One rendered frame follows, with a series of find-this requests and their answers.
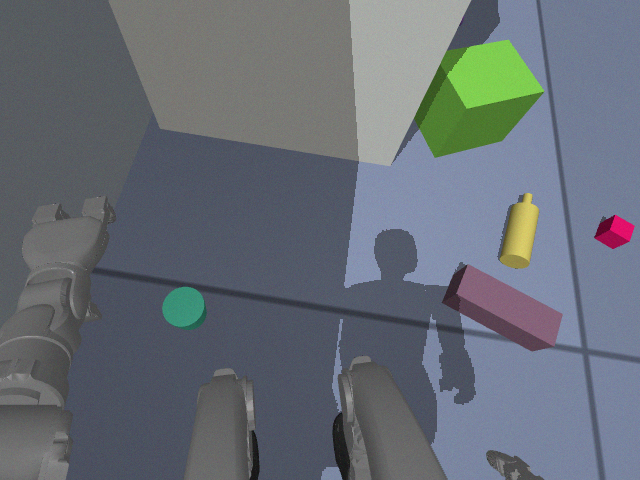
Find left robot arm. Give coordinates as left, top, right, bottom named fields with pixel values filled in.
left=0, top=263, right=91, bottom=480

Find left robot hand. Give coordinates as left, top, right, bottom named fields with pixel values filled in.
left=22, top=196, right=116, bottom=322

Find right robot foot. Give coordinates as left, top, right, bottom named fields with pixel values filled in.
left=333, top=413, right=350, bottom=480

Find right robot hand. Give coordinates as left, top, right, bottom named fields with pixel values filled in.
left=486, top=450, right=544, bottom=480

